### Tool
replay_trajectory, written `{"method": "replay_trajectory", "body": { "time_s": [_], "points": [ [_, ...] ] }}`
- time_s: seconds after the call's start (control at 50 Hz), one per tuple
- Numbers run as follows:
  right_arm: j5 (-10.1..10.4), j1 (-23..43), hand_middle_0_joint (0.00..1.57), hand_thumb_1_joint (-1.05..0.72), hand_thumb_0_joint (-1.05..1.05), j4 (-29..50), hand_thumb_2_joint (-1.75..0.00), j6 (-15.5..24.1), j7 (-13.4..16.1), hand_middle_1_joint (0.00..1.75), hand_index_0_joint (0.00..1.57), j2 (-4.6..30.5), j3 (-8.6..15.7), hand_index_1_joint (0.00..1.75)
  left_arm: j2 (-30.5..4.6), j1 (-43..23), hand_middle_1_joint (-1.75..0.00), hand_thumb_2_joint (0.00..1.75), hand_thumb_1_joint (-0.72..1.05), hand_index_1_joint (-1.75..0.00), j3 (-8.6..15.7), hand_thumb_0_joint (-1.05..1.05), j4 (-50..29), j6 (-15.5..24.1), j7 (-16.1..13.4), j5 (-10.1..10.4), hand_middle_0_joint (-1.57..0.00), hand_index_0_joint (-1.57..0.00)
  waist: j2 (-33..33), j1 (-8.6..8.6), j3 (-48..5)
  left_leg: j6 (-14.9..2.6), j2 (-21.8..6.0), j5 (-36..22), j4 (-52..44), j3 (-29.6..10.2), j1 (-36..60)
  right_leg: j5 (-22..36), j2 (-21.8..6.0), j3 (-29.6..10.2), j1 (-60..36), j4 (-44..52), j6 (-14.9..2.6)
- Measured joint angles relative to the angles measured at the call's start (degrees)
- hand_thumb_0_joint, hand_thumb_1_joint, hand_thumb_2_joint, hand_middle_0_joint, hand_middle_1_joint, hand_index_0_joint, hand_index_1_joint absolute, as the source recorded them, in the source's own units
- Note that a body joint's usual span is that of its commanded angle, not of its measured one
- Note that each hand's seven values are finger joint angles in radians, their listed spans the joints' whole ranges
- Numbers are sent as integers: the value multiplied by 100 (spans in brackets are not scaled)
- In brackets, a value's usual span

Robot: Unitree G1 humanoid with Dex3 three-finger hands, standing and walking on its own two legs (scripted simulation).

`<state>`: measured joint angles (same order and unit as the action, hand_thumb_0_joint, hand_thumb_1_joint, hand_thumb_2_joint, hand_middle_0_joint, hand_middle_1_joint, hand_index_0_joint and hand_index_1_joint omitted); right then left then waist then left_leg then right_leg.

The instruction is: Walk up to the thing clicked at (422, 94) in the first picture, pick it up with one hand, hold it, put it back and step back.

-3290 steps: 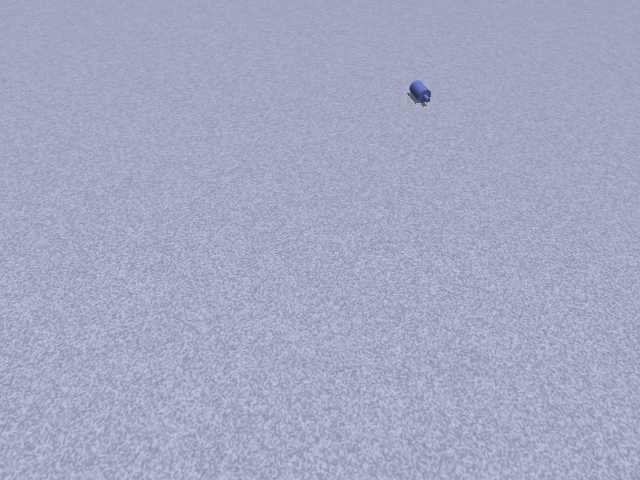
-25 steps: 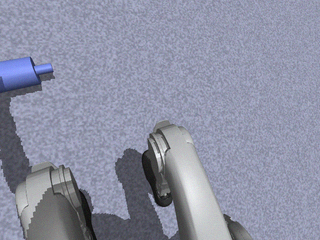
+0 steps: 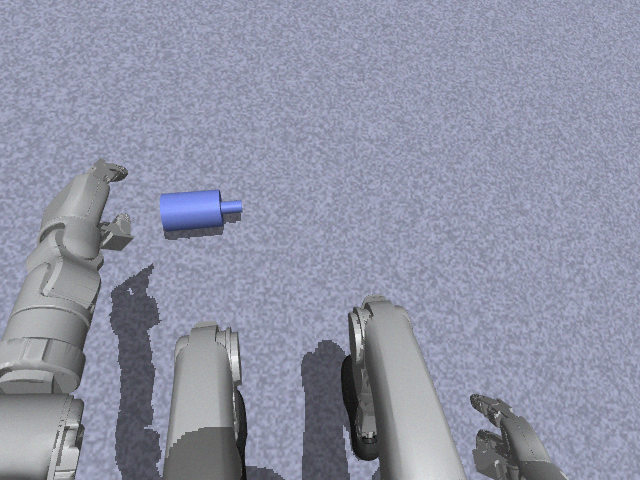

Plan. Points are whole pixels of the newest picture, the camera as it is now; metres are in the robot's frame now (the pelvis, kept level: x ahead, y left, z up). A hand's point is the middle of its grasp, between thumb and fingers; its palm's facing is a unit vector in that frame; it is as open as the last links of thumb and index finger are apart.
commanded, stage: home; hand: left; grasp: from above
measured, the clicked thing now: (203, 209) +0.59 +0.16 -0.42
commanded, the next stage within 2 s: none
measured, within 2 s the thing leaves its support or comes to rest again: neither
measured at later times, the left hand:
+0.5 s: hand (100, 312) +0.30 +0.16 +0.09, palm faces +0.07 -0.97 -0.24, open 7.4 cm
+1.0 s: hand out of the picture +0.23 +0.18 +0.21, palm faces +0.15 -0.97 -0.21, open 7.4 cm
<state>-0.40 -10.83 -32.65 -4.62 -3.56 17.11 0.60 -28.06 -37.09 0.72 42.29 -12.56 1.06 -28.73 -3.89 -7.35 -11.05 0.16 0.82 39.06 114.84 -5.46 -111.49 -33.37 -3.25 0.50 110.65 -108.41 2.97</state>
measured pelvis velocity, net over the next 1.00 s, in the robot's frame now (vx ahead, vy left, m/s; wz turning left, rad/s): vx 0.08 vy -0.02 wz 0.08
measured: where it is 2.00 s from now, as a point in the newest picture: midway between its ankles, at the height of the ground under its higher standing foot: (299, 444)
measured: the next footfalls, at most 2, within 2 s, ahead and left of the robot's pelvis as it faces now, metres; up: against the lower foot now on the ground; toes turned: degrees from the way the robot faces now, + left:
none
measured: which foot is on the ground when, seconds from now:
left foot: down 0.00-1.00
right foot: down 0.00-1.00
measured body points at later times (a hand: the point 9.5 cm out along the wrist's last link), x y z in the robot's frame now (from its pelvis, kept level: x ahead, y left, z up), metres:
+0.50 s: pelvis +0.03 -0.02 +0.18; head +0.13 +0.00 +0.62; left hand +0.29 +0.22 +0.10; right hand +0.20 -0.26 +0.08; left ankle +0.07 +0.12 -0.43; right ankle +0.11 -0.16 -0.43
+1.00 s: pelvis +0.08 -0.02 +0.26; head +0.10 -0.02 +0.71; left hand +0.22 +0.23 +0.23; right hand +0.28 -0.25 +0.20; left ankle +0.07 +0.12 -0.43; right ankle +0.11 -0.16 -0.43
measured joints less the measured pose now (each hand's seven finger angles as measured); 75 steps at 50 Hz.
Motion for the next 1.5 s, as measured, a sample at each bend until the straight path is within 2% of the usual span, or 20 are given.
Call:
{"method": "replay_trajectory", "body": {
  "time_s": [0.08, 0.18, 0.26, 0.36, 0.44, 0.52, 0.62, 0.8, 0.9, 1.08, 1.3, 1.5],
  "points": [
    [69, 180, 20, -90, 1, 60, -89, 218, 143, 30, 20, -68, -4, 30, 412, 722, -44, 99, 71, -45, -122, 0, -495, -85, -65, 643, -23, -23, 79, 114, -74, 25, -21, -95, -582, 6, 689, 73, -14, 44, -684, 550, -24],
    [156, 343, 20, -90, 1, 35, -89, 435, 361, 30, 20, -233, -55, 30, 876, 1489, -36, 95, 82, -36, -47, 1, -939, -189, -472, 1150, -22, -22, 173, 144, -125, 67, -38, -191, -1262, 26, 1561, 134, -35, 75, -1532, 1165, -27],
    [189, 405, 20, -90, 1, -41, -89, 576, 502, 30, 21, -378, -132, 30, 1080, 1929, -33, 92, 86, -33, 81, 1, -1174, -368, -688, 1708, -22, -22, 221, 152, -87, 110, -65, -297, -1829, 37, 2265, 212, -32, 104, -2208, 1673, -50],
    [209, 316, 20, -90, 1, -71, -89, 735, 667, 30, 21, -497, -210, 30, 1228, 2633, -31, 91, 89, -31, 176, 1, -1683, -624, -727, 2427, -21, -21, 218, 185, 25, 149, -144, -441, -2580, 51, 3188, 346, 20, 144, -3096, 2379, -88],
    [238, 141, 20, -90, 1, -105, -89, 858, 832, 30, 21, -521, -267, 30, 1387, 3252, -30, 91, 89, -30, 231, 1, -2128, -801, -722, 2854, -21, -21, 201, 217, 85, 177, -200, -560, -3205, 60, 3943, 450, 58, 179, -3835, 2972, -127],
    [259, -63, 20, -90, 1, -121, -89, 992, 1013, 30, 21, -522, -305, 30, 1529, 3857, -30, 90, 90, -30, 278, 1, -2535, -907, -681, 3114, -21, -21, 199, 234, 105, 204, -244, -672, -3807, 65, 4682, 539, 87, 215, -4563, 3542, -163],
    [255, -275, 20, -90, 1, -50, -89, 1149, 1191, 30, 21, -500, -295, 30, 1629, 4599, -30, 90, 90, -30, 299, 1, -3093, -986, -620, 3233, -20, -20, 187, 243, 147, 227, -288, -812, -4503, 65, 5536, 654, 119, 260, -5418, 4212, -196],
    [220, -530, 20, -90, 1, 188, -89, 1390, 1372, 30, 21, -418, -226, 30, 1644, 6052, -30, 90, 90, -30, 189, 1, -4375, -1175, -480, 3277, -20, -20, 96, 366, 114, 216, -332, -998, -5486, 77, 6769, 826, 152, 311, -6676, 5207, -194],
    [185, -510, 20, -90, 1, 258, -89, 1534, 1431, 30, 21, -410, -215, 30, 1613, 6550, -30, 90, 90, -30, 174, 1, -4794, -1278, -368, 3275, -20, -20, 58, 457, 55, 191, -315, -1013, -5720, 75, 7149, 835, 133, 329, -7076, 5452, -170],
    [96, -350, 20, -90, 1, 293, -89, 1796, 1418, 30, 21, -462, -242, 30, 1583, 6605, -30, 90, 90, -30, 173, 1, -4859, -1309, -182, 3198, -20, -20, 136, 559, 151, 159, -266, -994, -5746, 67, 7299, 812, 85, 339, -7251, 5497, -129],
    [61, -471, 20, -90, 1, 175, -89, 1783, 1358, 30, 21, -498, -248, 30, 1545, 6557, -30, 90, 90, -30, 128, 1, -4940, -1282, -211, 3128, -20, -20, 173, 527, 220, 111, -273, -952, -5670, 102, 7295, 843, 96, 301, -7279, 5525, -76],
    [65, -625, 20, -90, 2, 104, -89, 1767, 1348, 30, 21, -504, -261, 30, 1522, 6532, -30, 90, 90, -30, 158, 1, -4913, -1347, -218, 3176, -20, -20, 116, 490, 198, 85, -274, -969, -5668, 142, 7301, 886, 100, 260, -7279, 5545, -51]
  ]
}}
